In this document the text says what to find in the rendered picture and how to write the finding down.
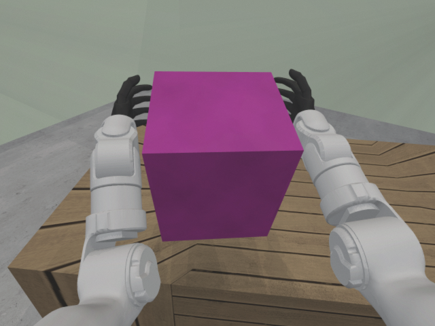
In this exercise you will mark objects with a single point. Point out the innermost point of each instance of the right robot hand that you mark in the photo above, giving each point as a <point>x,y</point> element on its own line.
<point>301,95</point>

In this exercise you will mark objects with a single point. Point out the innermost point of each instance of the carton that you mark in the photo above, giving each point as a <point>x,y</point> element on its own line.
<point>219,150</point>

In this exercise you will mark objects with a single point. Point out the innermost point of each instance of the right robot forearm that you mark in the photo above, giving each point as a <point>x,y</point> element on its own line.
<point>346,195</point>

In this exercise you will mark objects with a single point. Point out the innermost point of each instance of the robot right upper arm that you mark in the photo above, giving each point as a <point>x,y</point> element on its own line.
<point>381,258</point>

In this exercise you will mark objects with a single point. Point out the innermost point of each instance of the left robot forearm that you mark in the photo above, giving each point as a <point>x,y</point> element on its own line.
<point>115,185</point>

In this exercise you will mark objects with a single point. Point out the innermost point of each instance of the robot left upper arm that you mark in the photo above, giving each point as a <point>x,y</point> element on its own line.
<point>115,283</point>

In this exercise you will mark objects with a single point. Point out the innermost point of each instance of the pedestal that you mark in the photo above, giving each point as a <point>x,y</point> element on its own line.
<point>283,279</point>

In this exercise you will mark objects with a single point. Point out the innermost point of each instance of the left robot hand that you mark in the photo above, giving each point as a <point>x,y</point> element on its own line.
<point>125,101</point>

